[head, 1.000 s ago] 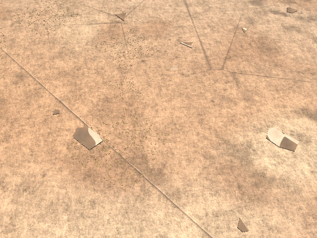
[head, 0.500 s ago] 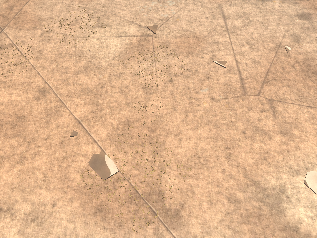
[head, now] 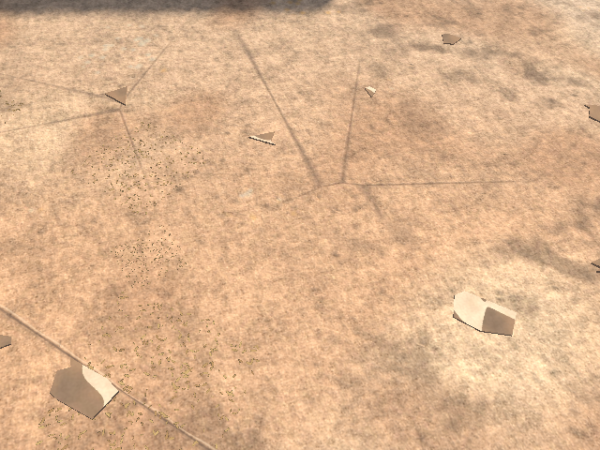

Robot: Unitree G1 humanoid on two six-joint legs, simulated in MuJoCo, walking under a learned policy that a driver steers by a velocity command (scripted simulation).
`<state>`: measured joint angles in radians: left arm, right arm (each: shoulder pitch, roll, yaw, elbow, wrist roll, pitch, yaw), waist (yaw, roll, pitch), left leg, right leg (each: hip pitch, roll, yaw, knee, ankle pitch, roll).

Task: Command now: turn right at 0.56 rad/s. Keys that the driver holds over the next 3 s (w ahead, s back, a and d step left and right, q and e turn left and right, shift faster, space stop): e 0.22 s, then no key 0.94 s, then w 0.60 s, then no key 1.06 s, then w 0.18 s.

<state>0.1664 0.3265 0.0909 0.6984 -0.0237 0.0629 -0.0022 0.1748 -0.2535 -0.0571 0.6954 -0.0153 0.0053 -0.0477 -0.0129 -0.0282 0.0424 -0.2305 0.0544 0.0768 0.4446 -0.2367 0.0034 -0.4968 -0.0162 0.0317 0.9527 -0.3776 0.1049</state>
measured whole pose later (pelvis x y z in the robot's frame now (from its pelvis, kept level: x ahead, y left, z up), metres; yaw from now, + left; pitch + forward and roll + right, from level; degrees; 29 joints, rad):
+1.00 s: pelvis +0.03 -0.01 -0.01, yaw -14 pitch -1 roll +0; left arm 0.21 0.24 0.04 0.78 0.01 0.02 0.02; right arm 0.19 -0.23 -0.02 0.71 -0.01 -0.02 -0.01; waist 0.01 0.00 0.03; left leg -0.23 -0.01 0.00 0.55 -0.31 0.01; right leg -0.22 0.04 0.10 0.55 -0.31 0.00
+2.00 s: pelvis +0.32 -0.07 -0.02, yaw -14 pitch +2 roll +0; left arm 0.35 0.28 0.03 0.89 -0.01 -0.05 0.01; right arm 0.07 -0.26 -0.03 0.73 -0.01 -0.07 0.04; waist 0.04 -0.01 0.07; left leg -0.44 -0.03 0.05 0.51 -0.09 0.06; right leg -0.33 0.00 0.07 1.18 -0.51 0.03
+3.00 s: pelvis +0.45 -0.13 -0.01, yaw -14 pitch -1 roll +0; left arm 0.24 0.23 0.05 1.03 -0.02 -0.03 0.03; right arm 0.24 -0.25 -0.04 1.08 0.02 -0.03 -0.03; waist -0.01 0.01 0.00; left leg -0.18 0.01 0.03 0.55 -0.36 0.04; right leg -0.26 0.00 -0.02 0.69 -0.44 -0.05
